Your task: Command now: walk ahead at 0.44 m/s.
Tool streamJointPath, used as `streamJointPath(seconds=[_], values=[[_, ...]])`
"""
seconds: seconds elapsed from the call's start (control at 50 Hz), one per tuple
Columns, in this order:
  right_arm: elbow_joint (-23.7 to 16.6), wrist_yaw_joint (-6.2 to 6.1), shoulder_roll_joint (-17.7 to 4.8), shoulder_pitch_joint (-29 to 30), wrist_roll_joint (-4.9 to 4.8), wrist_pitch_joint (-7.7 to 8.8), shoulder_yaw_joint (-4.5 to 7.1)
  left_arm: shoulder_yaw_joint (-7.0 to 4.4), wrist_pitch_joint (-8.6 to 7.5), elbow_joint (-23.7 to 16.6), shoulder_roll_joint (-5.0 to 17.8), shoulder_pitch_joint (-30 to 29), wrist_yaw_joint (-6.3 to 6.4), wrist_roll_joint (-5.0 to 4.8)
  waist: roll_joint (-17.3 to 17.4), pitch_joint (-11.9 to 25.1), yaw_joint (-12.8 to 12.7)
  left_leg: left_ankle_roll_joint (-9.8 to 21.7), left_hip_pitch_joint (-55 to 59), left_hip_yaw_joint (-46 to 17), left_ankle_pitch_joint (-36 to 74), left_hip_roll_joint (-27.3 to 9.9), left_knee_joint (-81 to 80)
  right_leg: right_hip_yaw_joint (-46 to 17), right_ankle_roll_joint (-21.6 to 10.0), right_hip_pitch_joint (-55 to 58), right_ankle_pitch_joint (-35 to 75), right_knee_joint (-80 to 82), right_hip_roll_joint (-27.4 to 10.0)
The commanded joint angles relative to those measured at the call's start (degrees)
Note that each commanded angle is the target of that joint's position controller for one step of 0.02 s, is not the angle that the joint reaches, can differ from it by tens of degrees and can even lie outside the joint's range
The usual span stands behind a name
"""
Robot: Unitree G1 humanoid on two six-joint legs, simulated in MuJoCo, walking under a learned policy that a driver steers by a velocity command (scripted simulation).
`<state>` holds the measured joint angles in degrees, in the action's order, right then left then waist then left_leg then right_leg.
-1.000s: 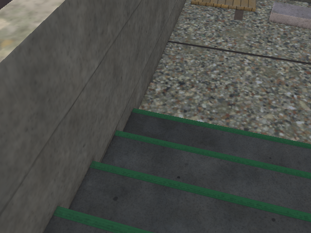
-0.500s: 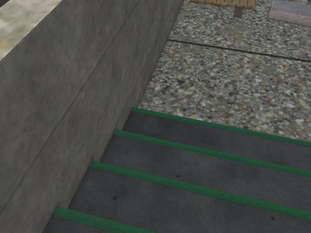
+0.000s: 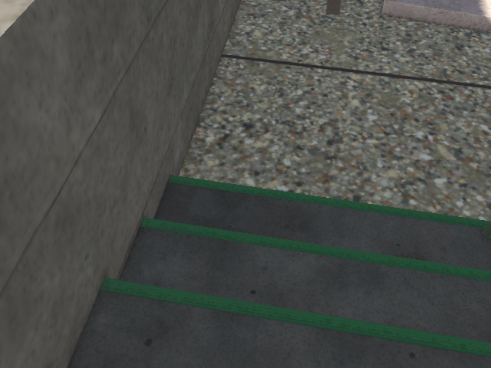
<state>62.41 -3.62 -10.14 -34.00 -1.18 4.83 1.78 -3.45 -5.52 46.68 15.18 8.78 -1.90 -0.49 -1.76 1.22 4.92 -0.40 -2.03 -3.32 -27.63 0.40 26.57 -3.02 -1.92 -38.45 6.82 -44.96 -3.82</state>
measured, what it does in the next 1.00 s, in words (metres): goes down: right foot 0.14 m lower, then left foot 0.14 m lower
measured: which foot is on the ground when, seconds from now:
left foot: down 0.00-0.18, up 0.20-0.78, down 0.80-1.00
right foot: up 0.00-0.16, down 0.18-0.80, up 0.82-1.00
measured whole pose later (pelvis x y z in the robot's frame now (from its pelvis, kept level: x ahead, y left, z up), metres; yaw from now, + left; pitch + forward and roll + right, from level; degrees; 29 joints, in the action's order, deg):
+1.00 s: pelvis +0.60 +0.03 -0.27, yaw -6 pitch +1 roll +0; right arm 56.7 2.4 -11.7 -19.6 1.8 5.7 1.6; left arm -3.7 -1.5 50.1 14.2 19.9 3.3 -1.4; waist -2.7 -0.3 -1.1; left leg 1.6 -15.7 4.8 -16.9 -0.7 31.1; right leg -4.8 -0.3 -38.8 -15.1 -78.2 -1.4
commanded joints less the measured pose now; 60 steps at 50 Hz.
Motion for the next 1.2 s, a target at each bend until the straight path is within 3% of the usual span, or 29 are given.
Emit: streamJointPath(seconds=[0.02, 0.12, 0.16, 0.18, 0.2, 0.22, 0.24, 0.26, 0.28, 0.3, 0.34, 0.42, 0.46, 0.52, 0.56, 0.64, 0.72, 0.78, 0.8, 0.82, 0.84, 0.86, 0.88, 0.9, 0.92, 0.96, 1.04, 1.14, 1.2], values=[[-3.28, -1.56, -8.46, 1.74, -0.46, 0.48, 0.58, 1.19, -1.51, -6.83, -1.83, -10.54, -2.16, 0.65, 5.56, -6.95, 0.66, 7.18, -17.47, -3.76, 10.34, -6.67, -2.76, 1.87, 0.91, 11.47, 20.72, 15.21, 2.75], [-4.04, -1.67, -10.02, 2.92, -0.73, -1.95, 1.22, 0.47, 1.49, -6.69, 2.07, -6.16, -1.74, -1.62, 6.44, -8.09, -0.55, 6.09, -10.48, -5.89, 12.42, -7.86, 12.37, -2.84, 2.57, 14.15, 12.61, 18.6, -0.99], [-3.37, -0.48, -10.76, 4.33, 0.17, -2.74, 1.46, -1.31, 1.09, -1.18, 5.3, 10.36, -1.19, -1.25, 3.22, -1.16, -9.0, 4.89, -9.08, -5.25, 27.55, -7.0, 32.65, 1.47, 1.32, 28.86, 7.97, 19.08, 0.52], [-2.39, 0.37, -9.96, 3.92, -0.1, -1.89, 1.26, -2.48, 0.66, 3.08, 8.23, 22.48, -0.96, -0.21, -1.71, 2.79, -15.04, 2.04, -17.07, -2.96, 24.16, -3.08, 52.22, 3.62, -0.03, 43.52, 14.17, 19.53, -0.61], [0.11, 1.63, -1.51, -7.58, 0.22, -0.7, 0.06, -1.45, 0.21, 6.47, 9.87, 28.25, -1.45, 1.37, -21.7, 11.07, -11.44, -0.11, -40.39, -4.71, -23.99, 5.24, 83.57, -2.69, -4.77, 66.78, 35.13, 0.31, -8.17], [-0.74, 2.82, -2.91, -14.91, -1.33, 1.69, -0.43, -1.22, 1.19, 5.66, 9.68, 27.37, -1.45, 0.4, -30.2, 17.91, -8.61, 0.98, -48.03, -12.55, -20.57, 4.24, 91.34, -15.64, -8.63, 68.28, 40.04, -0.27, -12.7], [-5.35, 2.76, -4.7, -9.47, -3.59, 2.71, -0.38, -3.0, 2.56, 6.06, 14.16, 27.48, -1.68, -0.55, -25.68, 23.58, -9.36, 0.41, -51.28, -9.67, -13.61, 4.52, 92.83, -33.89, -17.17, 65.38, 3.35, 16.86, -22.78], [-8.56, 1.14, -8.01, 2.85, -2.59, 1.77, 0.65, -1.52, 2.68, 5.67, 7.63, 19.07, -1.7, -0.74, -1.11, 9.51, -7.34, 1.22, -52.46, -0.42, -4.33, -0.98, 81.98, -33.71, -14.07, 49.92, -16.94, 28.55, -17.89], [-10.3, 0.01, -6.17, 5.46, -3.29, 0.78, 0.38, -1.45, 1.86, 5.2, 9.31, 13.1, -1.06, 0.02, -6.13, 6.59, -5.05, 0.69, -53.09, -0.18, 0.86, -1.57, 84.61, -37.08, -18.04, 42.05, -19.82, 29.24, -22.16], [-10.72, -0.18, -7.0, 6.61, -1.4, -0.53, -0.03, -0.29, 0.19, 2.79, 6.5, 7.16, -1.47, 1.49, 2.46, 3.78, -3.56, 1.59, -47.02, -3.51, 5.82, -5.97, 78.36, -36.63, -18.37, 30.79, -17.68, 27.92, -21.98], [-10.71, 0.64, -7.8, 7.98, -0.33, -1.6, 1.66, 1.49, -1.36, 3.95, 0.29, 2.97, -1.87, 1.24, 1.6, -2.23, -0.19, 4.68, -41.34, -7.6, 13.39, -9.47, 61.16, -23.46, -13.41, 16.96, -17.08, 26.83, -13.16], [-16.4, 1.8, -4.91, 18.9, 2.09, -0.51, 1.4, 1.0, -0.47, 7.31, 3.59, 10.41, 2.11, 0.56, -4.22, -3.8, -3.01, 1.67, -36.14, -2.4, 25.77, -8.77, 28.36, -10.33, -13.01, 16.99, 2.11, 29.29, -7.08], [-14.25, 3.34, -4.77, 15.42, 1.36, -0.89, 1.66, 0.14, -0.16, 8.58, 5.88, 14.07, 2.26, 1.47, -1.38, 1.68, -2.79, 1.65, -31.84, -0.75, 34.29, -7.0, 30.54, -9.17, -14.1, 20.89, 7.66, 25.63, -8.64], [-18.7, 4.37, -7.89, 27.88, 0.66, -0.01, 2.33, 0.53, -0.09, 10.83, 2.72, 21.51, 3.01, -1.45, 1.44, -4.65, -7.15, 3.93, -52.5, -5.7, 39.89, -9.18, 20.48, -12.43, -12.48, 37.06, -7.43, 23.17, -9.43], [-20.9, 5.92, -7.12, 35.06, 1.11, 1.37, 1.88, 0.46, 0.38, 11.25, 2.96, 25.41, 3.85, -0.56, -0.07, -6.42, -10.14, 5.01, -57.31, -5.12, 41.57, -8.97, 14.95, -14.48, -11.51, 41.67, -13.37, 20.8, -10.34], [-20.85, 8.77, -5.19, 37.55, 1.03, 0.91, 1.02, 0.15, 1.64, 7.78, 4.52, 20.6, 4.27, -0.24, -0.51, -6.99, -11.25, 2.84, -28.88, 0.58, 56.44, -4.38, 3.72, -5.99, -8.24, 19.64, -26.02, 16.63, -4.67], [-20.87, 8.15, -7.57, 37.06, -0.23, 0.34, 1.09, -0.13, 2.44, 8.3, 4.31, 23.55, 4.5, -1.54, -0.44, -10.99, -12.8, 2.5, -29.47, -2.32, 49.72, -6.97, -6.64, -7.91, -6.11, 29.12, -23.49, 5.53, -5.61], [-15.05, 6.43, -13.97, 17.13, 0.61, 0.85, 4.12, -0.43, 3.28, 8.85, 5.71, 23.9, 3.81, 0.32, 2.08, 0.23, -3.49, 2.09, -3.92, 2.97, 45.62, -5.17, -5.99, -7.1, -3.34, 27.45, -10.61, -21.26, -1.29], [-12.36, 6.69, -15.84, 6.51, 1.89, 1.17, 4.39, 0.07, 2.69, 9.83, 3.07, 26.67, 3.13, -0.58, 6.45, 8.03, 0.17, 4.2, 16.63, 0.09, 54.1, -9.82, 6.03, -7.05, -0.23, 11.72, -28.17, -39.75, 2.86], [-11.91, 6.95, -16.63, 2.22, 3.85, 0.64, 3.72, 1.34, 1.31, 11.66, -2.34, 35.77, 2.25, -2.08, 20.56, 15.43, -1.07, 10.39, 31.6, -8.96, 68.87, -20.09, 20.24, -9.18, 2.58, -6.6, -59.54, -64.46, 7.51], [-10.53, 7.41, -20.49, -2.38, 2.08, -1.18, 5.26, 1.5, -0.71, 8.0, 0.16, 36.32, 2.17, -3.99, 25.16, 24.8, 0.06, 17.1, 32.92, -24.95, 50.67, -27.07, 10.81, -11.15, 3.63, -11.89, -55.14, -71.28, 6.71], [-8.74, 7.19, -20.36, -2.06, 0.71, -2.17, 5.6, 1.5, -1.06, 3.51, 1.21, 26.93, 3.0, -5.38, 18.31, 22.15, 0.51, 20.21, 27.69, -34.4, 12.26, -30.18, -4.2, -6.32, 4.16, -19.07, -46.32, -64.44, 4.61], [-11.42, 6.29, -14.41, 6.6, 1.9, -1.8, 3.69, 0.4, -0.11, 2.12, 4.89, 15.57, 4.87, -4.44, 2.74, 7.89, 1.16, 16.42, 12.01, -28.2, 5.86, -25.51, -10.86, -1.99, 3.15, -18.08, -37.68, -59.02, 2.12], [-10.84, 6.0, -15.58, 12.02, 3.61, -0.56, 3.21, 0.49, 1.24, 0.93, 3.3, 15.29, 5.98, -3.81, 6.53, 5.86, -2.41, 18.05, 3.07, -29.23, 17.32, -29.21, -10.44, -1.98, 3.68, -14.7, -34.78, -61.53, 1.66], [-12.66, 6.64, -11.79, 18.66, 4.04, 1.2, 1.76, 0.06, 2.82, 1.7, 3.94, 18.51, 6.3, -2.11, 1.14, 2.19, -6.8, 15.9, -9.28, -23.75, 25.02, -26.44, -8.78, -6.2, 2.56, -7.12, -26.54, -48.54, -0.89], [-11.53, 6.39, -8.38, 21.86, 3.43, 2.98, 0.88, -1.17, 4.43, 2.38, 2.27, 18.87, 5.63, -0.86, 6.28, -1.89, -8.89, 9.2, -19.05, -7.56, 32.62, -18.01, -9.14, -8.25, 0.28, 0.85, -19.21, -32.58, -1.4], [-7.1, 2.35, -11.59, 13.04, 2.46, 2.38, 1.88, -0.78, 3.9, -3.92, -1.0, 9.13, 3.43, 1.63, 7.43, 0.21, -6.99, 11.09, -8.99, -1.5, 47.55, -18.57, -9.43, -5.82, 1.37, -0.69, -9.11, -13.86, 0.12], [-6.02, 1.93, -9.32, 7.82, 0.13, 1.84, 2.54, -2.38, 5.02, -5.83, 2.32, 5.21, 1.26, -0.21, 6.64, -3.09, -5.52, 6.86, 0.94, 3.34, 35.46, -18.05, -3.02, -10.02, -1.56, -11.92, 5.8, -9.81, 1.39], [-6.05, 0.9, -8.55, 4.09, 1.21, 1.51, 2.45, -2.04, 3.89, -10.26, 1.45, -5.31, -0.46, -0.6, 7.82, -7.55, -2.12, 5.95, 4.23, 3.82, 30.99, -19.31, -1.03, -8.32, -1.82, -18.22, 8.0, -6.72, 1.89]])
